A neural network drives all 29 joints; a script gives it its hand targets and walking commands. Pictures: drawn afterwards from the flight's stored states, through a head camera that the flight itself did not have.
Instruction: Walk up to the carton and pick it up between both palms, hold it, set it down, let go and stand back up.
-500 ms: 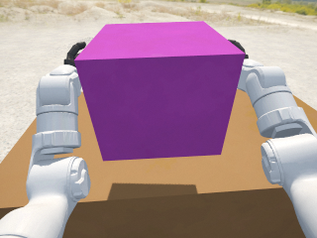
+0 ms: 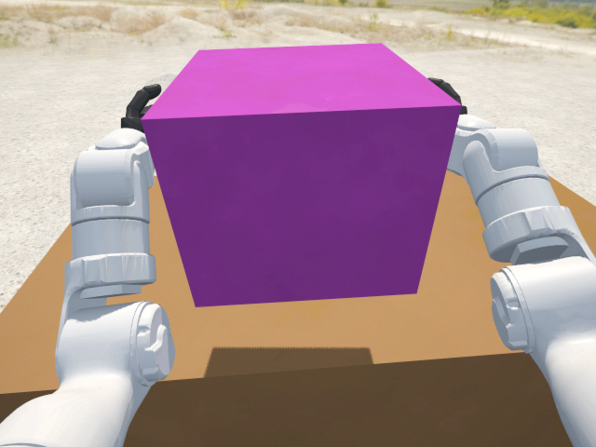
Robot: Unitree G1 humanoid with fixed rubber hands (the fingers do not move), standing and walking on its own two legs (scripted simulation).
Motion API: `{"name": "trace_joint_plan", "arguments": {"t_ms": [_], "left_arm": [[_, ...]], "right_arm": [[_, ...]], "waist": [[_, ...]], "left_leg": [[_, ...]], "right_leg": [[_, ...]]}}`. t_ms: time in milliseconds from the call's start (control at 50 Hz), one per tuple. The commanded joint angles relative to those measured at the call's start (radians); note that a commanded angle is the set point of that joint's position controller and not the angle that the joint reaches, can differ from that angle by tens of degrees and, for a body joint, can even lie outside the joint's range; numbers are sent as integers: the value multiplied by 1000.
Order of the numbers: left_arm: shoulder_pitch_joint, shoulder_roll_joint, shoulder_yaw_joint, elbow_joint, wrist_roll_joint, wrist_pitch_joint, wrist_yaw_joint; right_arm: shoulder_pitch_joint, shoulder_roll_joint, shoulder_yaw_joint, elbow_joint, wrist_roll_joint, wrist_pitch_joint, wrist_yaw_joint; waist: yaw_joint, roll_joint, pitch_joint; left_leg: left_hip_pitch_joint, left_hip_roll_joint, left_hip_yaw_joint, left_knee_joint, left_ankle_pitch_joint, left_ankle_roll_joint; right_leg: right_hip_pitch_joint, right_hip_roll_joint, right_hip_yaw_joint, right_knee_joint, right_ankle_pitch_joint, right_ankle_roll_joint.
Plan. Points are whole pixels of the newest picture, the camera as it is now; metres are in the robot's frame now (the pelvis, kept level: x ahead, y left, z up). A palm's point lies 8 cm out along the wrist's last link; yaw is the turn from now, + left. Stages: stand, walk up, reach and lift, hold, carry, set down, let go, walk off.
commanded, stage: hold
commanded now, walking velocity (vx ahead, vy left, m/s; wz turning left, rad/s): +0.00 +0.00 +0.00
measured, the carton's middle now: (298, 161) +0.41 +0.00 +0.26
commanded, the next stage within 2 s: set down in 0.48 s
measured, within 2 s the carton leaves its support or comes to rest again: neither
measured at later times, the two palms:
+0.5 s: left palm (136, 143) +0.35 +0.20 +0.31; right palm (445, 130) +0.36 -0.18 +0.32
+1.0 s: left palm (124, 146) +0.39 +0.23 +0.29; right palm (410, 156) +0.39 -0.15 +0.28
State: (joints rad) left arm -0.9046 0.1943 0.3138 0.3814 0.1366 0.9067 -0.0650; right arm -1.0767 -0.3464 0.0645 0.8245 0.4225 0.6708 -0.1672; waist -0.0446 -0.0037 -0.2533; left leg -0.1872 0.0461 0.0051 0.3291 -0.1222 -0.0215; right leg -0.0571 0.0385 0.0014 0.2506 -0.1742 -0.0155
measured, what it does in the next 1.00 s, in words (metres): stands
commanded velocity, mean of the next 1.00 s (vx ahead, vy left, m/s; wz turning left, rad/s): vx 0.00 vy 0.00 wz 0.00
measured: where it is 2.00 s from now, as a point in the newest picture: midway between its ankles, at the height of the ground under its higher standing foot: outside the picture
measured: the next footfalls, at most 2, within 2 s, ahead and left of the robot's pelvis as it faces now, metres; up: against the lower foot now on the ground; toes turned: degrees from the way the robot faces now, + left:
none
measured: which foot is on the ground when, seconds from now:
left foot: down 0.00-1.00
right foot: down 0.00-1.00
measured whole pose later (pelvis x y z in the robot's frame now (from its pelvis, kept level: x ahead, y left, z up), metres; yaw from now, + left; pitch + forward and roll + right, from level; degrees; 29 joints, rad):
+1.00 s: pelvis +0.01 +0.01 +0.00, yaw +2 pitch -6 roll -1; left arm -0.93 0.23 0.37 0.43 0.25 0.65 -0.18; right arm -0.95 -0.17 -0.13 0.79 0.21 0.36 -0.15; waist -0.10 -0.10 -0.08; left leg -0.07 0.01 -0.02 0.32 -0.14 -0.01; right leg 0.08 0.01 -0.03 0.23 -0.20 0.00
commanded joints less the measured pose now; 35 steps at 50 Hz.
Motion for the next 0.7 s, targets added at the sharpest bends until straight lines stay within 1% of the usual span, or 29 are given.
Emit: {"name": "trace_joint_plan", "arguments": {"t_ms": [0,140,180,260,300,460,480,500,580,620,680], "left_arm": [[-732,-505,-325,-129,-199,-77,-146],[-737,-496,-308,-97,-195,-82,-152],[-740,-502,-317,-106,-201,-83,-153],[-728,-501,-315,-111,-198,-83,-154],[-732,-506,-322,-121,-199,-82,-153],[-725,-517,-341,-171,-205,-79,-141],[-737,-488,-313,-165,-207,-80,-148],[-755,-480,-310,-159,-203,-88,-153],[-800,-472,-306,-130,-192,-143,-165],[-801,-460,-286,-70,-169,-181,-177],[-742,-421,-223,38,-103,-223,-208]], "right_arm": [[-783,587,117,-329,176,-38,160],[-795,583,111,-306,176,-41,158],[-792,578,108,-311,177,-43,157],[-781,570,112,-311,182,-42,155],[-778,564,108,-313,182,-43,156],[-768,563,122,-346,194,-46,160],[-812,586,126,-381,173,-57,153],[-823,600,118,-377,158,-66,149],[-848,631,89,-364,99,-122,142],[-850,635,61,-332,49,-165,140],[-787,611,3,-236,-36,-220,135]], "waist": [[-1,16,-237],[1,6,-234],[-5,19,-242],[-7,21,-240],[-11,35,-238],[-10,52,-258],[-1,41,-226],[-4,29,-226],[-8,19,-251],[-15,2,-232],[-29,-26,-135]], "left_leg": [[203,-56,-17,0,160,14],[204,-56,-18,2,164,17],[209,-56,-19,6,178,11],[214,-55,-21,9,198,7],[213,-53,-22,8,200,2],[224,-51,-25,18,233,-7],[227,-64,-22,14,200,8],[228,-65,-20,8,176,15],[248,-68,-14,4,153,26],[252,-71,-9,-5,128,33],[255,-73,1,-32,81,48]], "right_leg": [[-58,23,45,-43,161,42],[-61,21,44,-45,161,43],[-58,22,45,-44,176,41],[-47,25,42,-41,196,40],[-49,26,41,-41,190,36],[-39,31,37,-33,208,34],[-51,26,36,-43,176,42],[-62,22,34,-46,159,47],[-59,14,20,-46,141,51],[-53,6,11,-50,128,54],[-40,-7,2,-64,81,51]]}}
